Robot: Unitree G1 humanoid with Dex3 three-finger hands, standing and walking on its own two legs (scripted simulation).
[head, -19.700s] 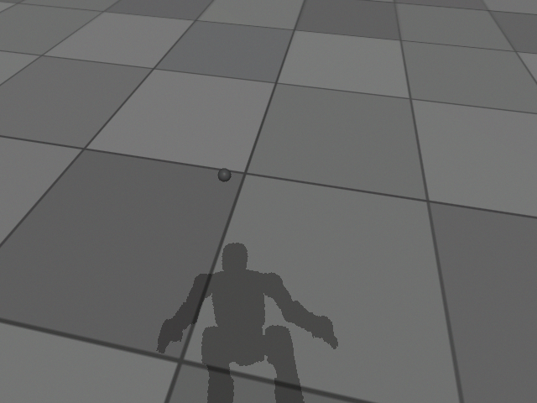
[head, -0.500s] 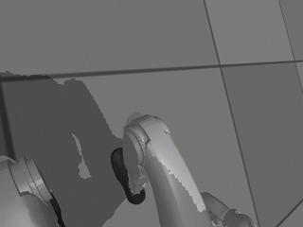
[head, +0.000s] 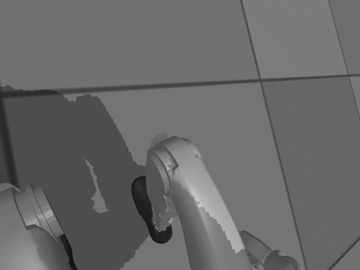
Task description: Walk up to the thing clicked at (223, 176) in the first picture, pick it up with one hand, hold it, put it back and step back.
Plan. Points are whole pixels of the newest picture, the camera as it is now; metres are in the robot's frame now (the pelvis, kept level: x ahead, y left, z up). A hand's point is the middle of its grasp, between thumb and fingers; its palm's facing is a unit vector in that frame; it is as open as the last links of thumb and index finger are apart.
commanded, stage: close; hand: left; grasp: from above
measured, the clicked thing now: out of the picture +0.45 +0.31 -0.27
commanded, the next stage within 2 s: settle in 0.04 s
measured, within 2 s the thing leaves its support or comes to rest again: leaves its support in 0.46 s
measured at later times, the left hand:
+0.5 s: hand out of the picture +0.43 +0.32 -0.24, palm faces -0.41 -0.17 -0.90, open 9.2 cm
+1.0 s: hand out of the picture +0.42 +0.32 -0.14, palm faces -0.43 -0.13 -0.89, open 9.2 cm
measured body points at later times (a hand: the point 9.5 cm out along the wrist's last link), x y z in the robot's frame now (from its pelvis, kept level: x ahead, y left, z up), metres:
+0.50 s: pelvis +0.00 +0.00 +0.00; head +0.26 +0.12 +0.35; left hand +0.45 +0.32 -0.19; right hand +0.05 -0.25 -0.06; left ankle +0.07 +0.13 -0.27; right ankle +0.12 -0.12 -0.27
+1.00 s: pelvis +0.00 -0.01 +0.02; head +0.23 +0.08 +0.40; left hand +0.44 +0.32 -0.09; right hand +0.10 -0.27 -0.09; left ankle +0.07 +0.13 -0.27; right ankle +0.12 -0.12 -0.27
